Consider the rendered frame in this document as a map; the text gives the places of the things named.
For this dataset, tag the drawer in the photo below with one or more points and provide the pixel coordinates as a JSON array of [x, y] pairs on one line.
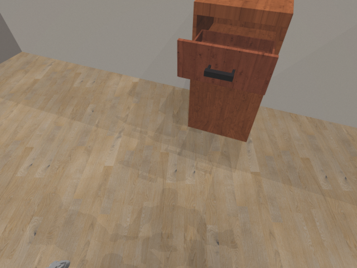
[[252, 58]]

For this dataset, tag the cabinet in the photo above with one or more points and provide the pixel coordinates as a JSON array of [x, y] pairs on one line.
[[226, 111]]

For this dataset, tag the handle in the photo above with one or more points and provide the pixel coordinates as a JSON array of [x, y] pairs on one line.
[[219, 74]]

